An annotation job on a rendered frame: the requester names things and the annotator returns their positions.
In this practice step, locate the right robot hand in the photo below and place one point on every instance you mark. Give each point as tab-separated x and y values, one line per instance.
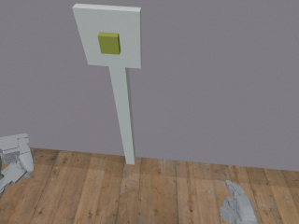
241	207

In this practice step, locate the panel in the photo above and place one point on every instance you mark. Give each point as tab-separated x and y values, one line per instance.
127	22

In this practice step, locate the left robot hand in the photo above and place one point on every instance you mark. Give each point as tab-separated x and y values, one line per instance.
14	151

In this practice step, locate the button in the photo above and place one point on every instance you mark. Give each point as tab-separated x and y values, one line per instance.
109	43

